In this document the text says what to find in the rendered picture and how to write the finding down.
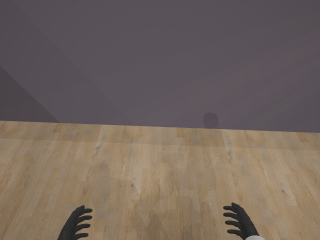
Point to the robot left hand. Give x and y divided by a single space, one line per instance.
71 226

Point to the robot right hand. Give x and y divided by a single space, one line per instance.
244 223

